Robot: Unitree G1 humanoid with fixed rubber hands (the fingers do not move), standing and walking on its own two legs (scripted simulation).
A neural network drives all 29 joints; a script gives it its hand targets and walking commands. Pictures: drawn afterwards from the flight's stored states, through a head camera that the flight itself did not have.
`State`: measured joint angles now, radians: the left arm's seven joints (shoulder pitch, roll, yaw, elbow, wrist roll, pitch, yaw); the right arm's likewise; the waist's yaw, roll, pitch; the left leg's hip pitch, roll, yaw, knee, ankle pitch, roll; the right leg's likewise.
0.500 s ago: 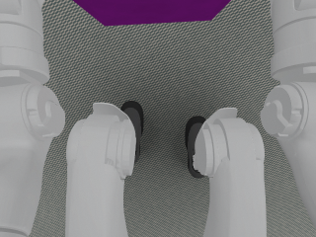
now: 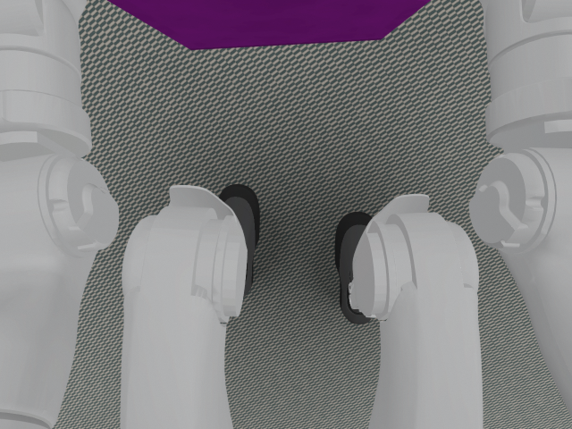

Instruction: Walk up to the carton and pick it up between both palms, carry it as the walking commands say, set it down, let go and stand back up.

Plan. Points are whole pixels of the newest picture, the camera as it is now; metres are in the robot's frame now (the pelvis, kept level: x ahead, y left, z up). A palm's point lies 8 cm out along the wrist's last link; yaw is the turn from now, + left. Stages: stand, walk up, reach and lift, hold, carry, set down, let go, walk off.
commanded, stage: set down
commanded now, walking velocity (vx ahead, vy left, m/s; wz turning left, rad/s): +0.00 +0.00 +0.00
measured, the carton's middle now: out of the picture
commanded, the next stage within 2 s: none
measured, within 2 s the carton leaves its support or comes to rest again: neither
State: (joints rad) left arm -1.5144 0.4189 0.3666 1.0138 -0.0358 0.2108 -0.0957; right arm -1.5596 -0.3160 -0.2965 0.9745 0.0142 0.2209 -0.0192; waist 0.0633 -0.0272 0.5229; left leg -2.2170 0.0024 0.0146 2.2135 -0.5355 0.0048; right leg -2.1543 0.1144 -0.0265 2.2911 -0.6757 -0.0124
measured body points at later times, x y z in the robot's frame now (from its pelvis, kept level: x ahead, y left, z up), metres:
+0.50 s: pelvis +0.01 +0.00 +0.00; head +0.40 +0.01 +0.22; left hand +0.56 +0.27 -0.19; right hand +0.59 -0.15 -0.19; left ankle +0.13 +0.12 -0.33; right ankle +0.09 -0.10 -0.33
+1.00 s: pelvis +0.01 +0.00 +0.04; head +0.39 +0.03 +0.26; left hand +0.57 +0.29 -0.11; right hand +0.61 -0.15 -0.11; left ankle +0.13 +0.12 -0.33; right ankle +0.09 -0.10 -0.33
